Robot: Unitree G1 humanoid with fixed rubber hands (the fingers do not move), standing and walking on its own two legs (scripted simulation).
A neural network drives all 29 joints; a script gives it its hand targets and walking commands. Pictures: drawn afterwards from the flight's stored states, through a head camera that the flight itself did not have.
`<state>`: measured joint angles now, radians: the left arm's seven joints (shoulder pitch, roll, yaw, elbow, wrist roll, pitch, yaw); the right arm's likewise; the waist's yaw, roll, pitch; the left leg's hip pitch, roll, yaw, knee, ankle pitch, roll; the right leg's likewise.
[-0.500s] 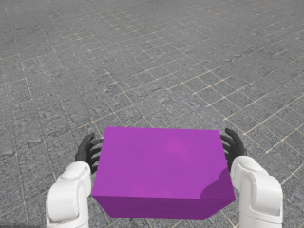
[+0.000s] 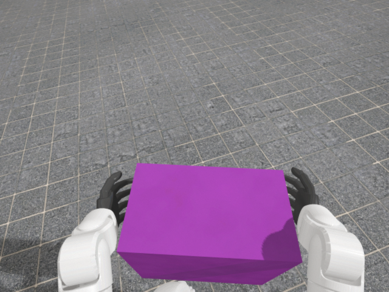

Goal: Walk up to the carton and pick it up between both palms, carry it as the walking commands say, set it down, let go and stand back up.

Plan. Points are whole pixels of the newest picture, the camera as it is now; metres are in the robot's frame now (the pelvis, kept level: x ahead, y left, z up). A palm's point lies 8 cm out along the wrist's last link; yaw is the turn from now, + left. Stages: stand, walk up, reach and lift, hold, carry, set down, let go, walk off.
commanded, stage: carry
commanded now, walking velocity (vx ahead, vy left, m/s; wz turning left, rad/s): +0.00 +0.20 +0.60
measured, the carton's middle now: (205, 229) +0.23 -0.01 +0.01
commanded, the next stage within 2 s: none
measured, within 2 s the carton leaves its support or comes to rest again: neither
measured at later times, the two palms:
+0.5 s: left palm out of the picture +0.13 +0.40 +0.06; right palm (163, 222) +0.23 +0.07 +0.05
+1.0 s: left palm out of the picture +0.05 +0.49 +0.08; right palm (97, 244) +0.19 +0.17 +0.08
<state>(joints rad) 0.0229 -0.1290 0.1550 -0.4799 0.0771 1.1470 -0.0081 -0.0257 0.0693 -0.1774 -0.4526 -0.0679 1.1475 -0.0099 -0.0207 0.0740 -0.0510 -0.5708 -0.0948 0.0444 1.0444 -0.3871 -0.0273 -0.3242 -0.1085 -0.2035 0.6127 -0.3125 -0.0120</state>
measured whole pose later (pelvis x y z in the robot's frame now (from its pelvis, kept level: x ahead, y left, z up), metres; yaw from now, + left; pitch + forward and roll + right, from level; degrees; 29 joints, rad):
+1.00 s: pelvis -0.11 +0.24 +0.00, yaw +21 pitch +1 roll +0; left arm -0.05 -0.07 0.17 -0.36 0.05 1.19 -0.01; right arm -0.08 0.10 -0.19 -0.33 -0.11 1.16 -0.02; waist 0.04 0.00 -0.09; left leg -0.37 -0.03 0.09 0.55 -0.20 0.08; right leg -0.33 -0.09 -0.13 0.56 -0.24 0.03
